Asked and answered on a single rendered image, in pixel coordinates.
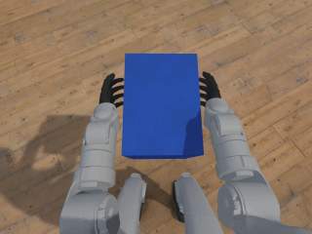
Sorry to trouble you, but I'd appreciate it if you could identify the robot right shin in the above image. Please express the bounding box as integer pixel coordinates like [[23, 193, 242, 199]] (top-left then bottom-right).
[[177, 173, 196, 213]]

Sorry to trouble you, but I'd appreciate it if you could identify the left robot forearm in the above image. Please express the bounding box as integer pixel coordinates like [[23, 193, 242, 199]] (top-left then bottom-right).
[[58, 102, 121, 231]]

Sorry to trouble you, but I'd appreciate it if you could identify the robot right hand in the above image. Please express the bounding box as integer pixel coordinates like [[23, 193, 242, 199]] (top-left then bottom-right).
[[199, 71, 221, 107]]

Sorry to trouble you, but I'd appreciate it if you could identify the right robot thigh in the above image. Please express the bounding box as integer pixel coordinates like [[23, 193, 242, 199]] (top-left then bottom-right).
[[175, 176, 224, 234]]

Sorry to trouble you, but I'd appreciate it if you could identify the right robot upper arm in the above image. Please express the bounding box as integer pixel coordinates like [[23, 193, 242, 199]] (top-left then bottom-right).
[[216, 181, 312, 234]]

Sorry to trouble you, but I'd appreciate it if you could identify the robot left hand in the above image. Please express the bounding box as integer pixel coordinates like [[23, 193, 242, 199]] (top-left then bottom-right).
[[98, 73, 124, 108]]

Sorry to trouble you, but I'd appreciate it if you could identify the right robot forearm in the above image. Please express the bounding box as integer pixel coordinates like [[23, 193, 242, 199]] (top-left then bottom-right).
[[203, 97, 281, 216]]

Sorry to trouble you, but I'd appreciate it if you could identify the carton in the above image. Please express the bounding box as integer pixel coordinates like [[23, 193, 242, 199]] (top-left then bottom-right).
[[121, 53, 204, 160]]

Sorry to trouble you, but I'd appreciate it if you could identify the left robot upper arm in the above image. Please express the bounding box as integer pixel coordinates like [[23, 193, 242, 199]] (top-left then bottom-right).
[[59, 192, 121, 234]]

